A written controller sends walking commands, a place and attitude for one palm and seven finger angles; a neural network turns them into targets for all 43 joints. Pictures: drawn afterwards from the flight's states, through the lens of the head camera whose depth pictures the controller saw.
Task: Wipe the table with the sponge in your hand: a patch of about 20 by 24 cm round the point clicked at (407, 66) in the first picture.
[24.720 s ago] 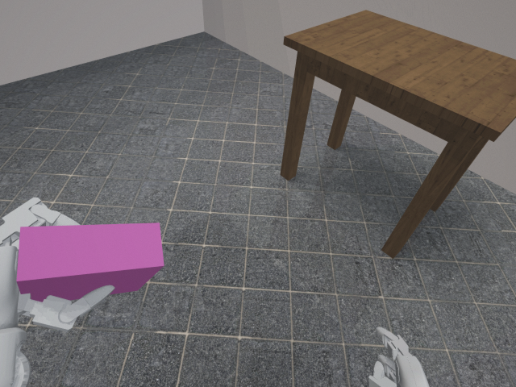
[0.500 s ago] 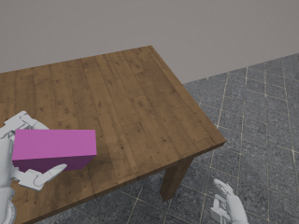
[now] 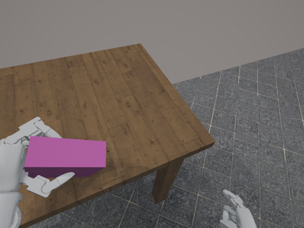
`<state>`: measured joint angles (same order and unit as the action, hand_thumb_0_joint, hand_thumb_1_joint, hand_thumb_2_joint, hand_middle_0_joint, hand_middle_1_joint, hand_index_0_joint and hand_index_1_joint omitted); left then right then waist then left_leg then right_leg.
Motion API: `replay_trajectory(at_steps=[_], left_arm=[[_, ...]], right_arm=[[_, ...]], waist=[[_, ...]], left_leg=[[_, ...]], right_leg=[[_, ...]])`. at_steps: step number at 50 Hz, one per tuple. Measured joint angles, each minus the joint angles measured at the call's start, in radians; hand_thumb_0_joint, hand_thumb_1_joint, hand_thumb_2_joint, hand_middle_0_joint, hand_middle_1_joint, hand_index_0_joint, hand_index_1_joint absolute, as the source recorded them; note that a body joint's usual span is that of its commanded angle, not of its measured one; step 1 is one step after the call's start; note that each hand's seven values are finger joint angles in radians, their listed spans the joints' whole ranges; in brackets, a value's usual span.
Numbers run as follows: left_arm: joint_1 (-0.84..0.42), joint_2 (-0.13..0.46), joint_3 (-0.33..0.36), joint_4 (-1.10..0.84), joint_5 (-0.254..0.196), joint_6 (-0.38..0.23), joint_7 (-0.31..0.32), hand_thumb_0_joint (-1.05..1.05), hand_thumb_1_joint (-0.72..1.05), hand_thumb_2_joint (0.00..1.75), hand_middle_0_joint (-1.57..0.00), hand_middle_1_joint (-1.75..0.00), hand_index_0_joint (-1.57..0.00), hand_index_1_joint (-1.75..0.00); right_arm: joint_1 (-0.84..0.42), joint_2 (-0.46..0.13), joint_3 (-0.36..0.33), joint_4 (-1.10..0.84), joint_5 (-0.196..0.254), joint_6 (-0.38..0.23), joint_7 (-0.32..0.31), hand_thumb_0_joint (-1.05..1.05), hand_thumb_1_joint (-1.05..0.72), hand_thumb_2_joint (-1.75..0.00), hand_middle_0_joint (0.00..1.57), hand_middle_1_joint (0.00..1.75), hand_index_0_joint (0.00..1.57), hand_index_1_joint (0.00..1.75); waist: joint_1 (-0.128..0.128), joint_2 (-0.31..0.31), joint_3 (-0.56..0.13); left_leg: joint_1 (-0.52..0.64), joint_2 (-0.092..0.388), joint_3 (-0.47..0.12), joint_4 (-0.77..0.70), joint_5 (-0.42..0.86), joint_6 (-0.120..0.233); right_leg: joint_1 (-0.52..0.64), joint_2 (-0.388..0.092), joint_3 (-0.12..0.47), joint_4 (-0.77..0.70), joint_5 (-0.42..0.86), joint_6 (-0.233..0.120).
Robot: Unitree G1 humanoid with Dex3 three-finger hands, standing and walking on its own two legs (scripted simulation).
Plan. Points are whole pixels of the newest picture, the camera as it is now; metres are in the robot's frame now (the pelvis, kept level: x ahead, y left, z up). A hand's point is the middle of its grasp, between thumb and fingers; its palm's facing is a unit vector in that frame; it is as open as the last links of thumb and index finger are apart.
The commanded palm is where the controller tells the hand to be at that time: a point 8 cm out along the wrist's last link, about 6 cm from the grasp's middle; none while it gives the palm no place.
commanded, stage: come to a stop and stand still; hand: left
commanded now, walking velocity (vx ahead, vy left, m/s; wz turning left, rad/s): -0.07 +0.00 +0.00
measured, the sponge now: (76, 160) +0.23 +0.18 +0.10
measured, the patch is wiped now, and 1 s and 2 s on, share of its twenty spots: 0.00 0.00 0.00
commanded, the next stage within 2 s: look again from close up in 0.98 s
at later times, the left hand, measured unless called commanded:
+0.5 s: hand (28, 147) +0.23 +0.26 +0.15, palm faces +0.36 -0.86 -0.37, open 9.6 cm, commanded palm +0.17 +0.29 +0.17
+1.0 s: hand (25, 168) +0.20 +0.26 +0.13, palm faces +0.27 -0.86 -0.43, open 9.6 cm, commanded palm +0.14 +0.30 +0.17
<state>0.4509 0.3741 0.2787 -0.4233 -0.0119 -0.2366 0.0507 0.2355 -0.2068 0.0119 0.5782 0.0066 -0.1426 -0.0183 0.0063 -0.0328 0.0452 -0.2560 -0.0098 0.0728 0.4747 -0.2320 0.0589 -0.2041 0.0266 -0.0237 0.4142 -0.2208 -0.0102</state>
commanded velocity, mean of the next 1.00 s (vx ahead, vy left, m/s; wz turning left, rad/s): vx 0.00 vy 0.00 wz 0.00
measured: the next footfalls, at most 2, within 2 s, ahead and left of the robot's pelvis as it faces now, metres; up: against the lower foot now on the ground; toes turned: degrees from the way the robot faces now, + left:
none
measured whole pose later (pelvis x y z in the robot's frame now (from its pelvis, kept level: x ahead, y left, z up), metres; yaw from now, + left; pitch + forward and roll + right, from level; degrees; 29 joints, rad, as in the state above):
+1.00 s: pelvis -0.02 +0.02 +0.00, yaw +0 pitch -1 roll -1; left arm 0.46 0.39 0.32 -0.40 -0.01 -0.25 0.05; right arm 0.27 -0.19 0.02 0.59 0.01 -0.14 -0.02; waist 0.02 -0.03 0.05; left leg -0.26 -0.04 0.09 0.48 -0.21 0.09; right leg -0.22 0.00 -0.01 0.45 -0.21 0.02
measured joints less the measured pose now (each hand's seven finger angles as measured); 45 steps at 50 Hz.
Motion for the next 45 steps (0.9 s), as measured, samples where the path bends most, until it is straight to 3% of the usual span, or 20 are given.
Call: replay_trajectory(at_steps=[4,8,17,24,32,34,36,38,40,45], left_arm=[[-0.046,0.058,0.087,0.001,-0.014,0.014,0.022,-0.01,-0.45,1.03,-0.79,-1.37,-0.79,-1.36],[-0.065,0.055,0.138,-0.057,-0.028,0.014,0.048,-0.01,-0.45,1.03,-0.79,-1.37,-0.79,-1.37],[-0.002,0.008,0.056,-0.064,-0.024,0.023,0.034,-0.01,-0.45,1.03,-0.78,-1.38,-0.79,-1.37],[-0.031,0.014,0.065,-0.039,-0.026,0.067,0.04,-0.01,-0.45,1.03,-0.78,-1.37,-0.79,-1.37],[-0.044,0.006,0.058,-0.086,-0.025,0.041,0.049,-0.01,-0.45,1.03,-0.78,-1.38,-0.79,-1.37],[-0.171,0.087,0.091,-0.022,0.04,0.009,0.002,-0.01,-0.45,1.03,-0.79,-1.37,-0.79,-1.37],[-0.277,0.132,0.143,0.079,0.023,-0.014,0.004,-0.01,-0.45,1.03,-0.79,-1.37,-0.79,-1.36],[-0.299,0.121,0.186,0.127,-0.001,0.0,0.018,-0.01,-0.45,1.03,-0.79,-1.37,-0.79,-1.37],[-0.239,0.081,0.195,0.109,-0.021,0.008,0.03,-0.01,-0.45,1.03,-0.78,-1.38,-0.79,-1.37],[-0.019,-0.016,0.057,-0.001,-0.013,-0.004,0.008,-0.01,-0.45,1.03,-0.78,-1.38,-0.78,-1.38]], right_arm=[[-0.007,0.006,0.001,0.0,0.0,-0.003,-0.012,0.02,-0.9,-0.9,0.2,0.3,0.21,0.3],[-0.027,0.0,0.0,0.002,0.002,-0.016,-0.007,0.02,-0.9,-0.9,0.2,0.3,0.21,0.3],[-0.066,0.01,0.003,-0.012,0.004,0.01,-0.005,0.02,-0.9,-0.9,0.2,0.3,0.21,0.3],[-0.066,0.02,0.017,-0.027,0.002,0.02,-0.016,0.01,-0.9,-0.9,0.2,0.3,0.21,0.3],[-0.053,0.016,0.019,-0.015,-0.001,0.02,-0.012,0.01,-0.9,-0.9,0.2,0.3,0.21,0.3],[-0.03,0.016,0.009,-0.018,-0.02,-0.007,-0.011,0.01,-0.9,-0.9,0.2,0.3,0.21,0.3],[-0.043,0.02,0.011,-0.003,-0.012,-0.004,0.003,0.01,-0.9,-0.9,0.2,0.3,0.21,0.3],[-0.047,0.019,0.01,-0.01,-0.006,-0.001,0.02,0.01,-0.9,-0.9,0.2,0.3,0.21,0.3],[-0.042,0.013,0.006,-0.02,0.002,-0.005,0.037,0.01,-0.9,-0.9,0.2,0.3,0.21,0.3],[-0.001,0.005,0.002,-0.016,0.008,-0.006,0.038,0.01,-0.9,-0.9,0.2,0.3,0.21,0.3]], waist=[[0.001,-0.019,0.03],[0.004,-0.016,0.04],[0.004,-0.001,-0.005],[0.021,-0.013,0.011],[0.026,-0.005,0.006],[0.051,-0.006,0.009],[0.054,-0.012,0.021],[0.041,0.003,0.022],[0.023,0.024,0.016],[0.002,0.039,0.0]], left_leg=[[-0.001,0.003,-0.011,0.004,-0.005,-0.006],[0.005,0.003,-0.012,0.007,-0.013,-0.005],[0.03,-0.009,0.002,-0.011,-0.02,0.005],[0.035,-0.013,-0.005,-0.018,-0.008,0.009],[0.038,-0.021,-0.003,-0.028,0.005,0.018],[-0.001,-0.02,-0.011,0.001,0.004,0.02],[-0.011,-0.027,-0.009,0.004,0.014,0.019],[-0.018,-0.026,0.003,0.011,0.015,0.021],[-0.017,-0.026,0.018,0.014,0.013,0.027],[-0.001,-0.033,0.036,0.001,0.012,0.033]], right_leg=[[0.005,0.003,-0.01,-0.002,-0.005,-0.005],[0.015,0.004,-0.01,-0.009,-0.008,-0.002],[0.033,-0.008,0.004,-0.018,-0.015,0.011],[0.043,-0.011,-0.004,-0.03,-0.003,0.013],[0.047,-0.019,-0.002,-0.04,0.011,0.022],[0.013,-0.02,-0.013,-0.014,0.008,0.021],[-0.012,-0.027,-0.011,0.019,0.001,0.014],[-0.027,-0.028,0.0,0.037,0.0,0.018],[-0.033,-0.028,0.015,0.043,0.002,0.026],[-0.028,-0.035,0.034,0.047,0.001,0.036]])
